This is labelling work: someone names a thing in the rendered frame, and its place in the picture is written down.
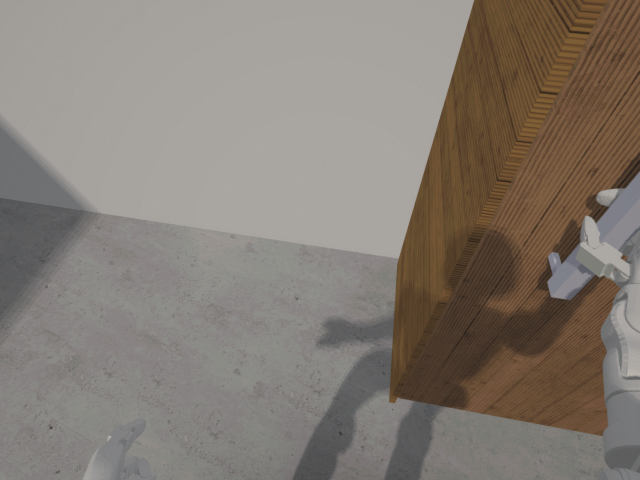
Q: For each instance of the robot right hand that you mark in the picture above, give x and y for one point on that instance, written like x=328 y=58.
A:
x=602 y=258

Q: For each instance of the robot left hand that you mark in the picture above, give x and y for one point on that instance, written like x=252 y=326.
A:
x=109 y=463

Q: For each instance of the wardrobe door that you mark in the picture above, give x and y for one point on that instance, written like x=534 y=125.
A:
x=503 y=346

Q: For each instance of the handle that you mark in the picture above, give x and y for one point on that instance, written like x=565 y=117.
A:
x=617 y=226

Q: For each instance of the right robot forearm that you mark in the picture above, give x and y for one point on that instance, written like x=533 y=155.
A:
x=620 y=334

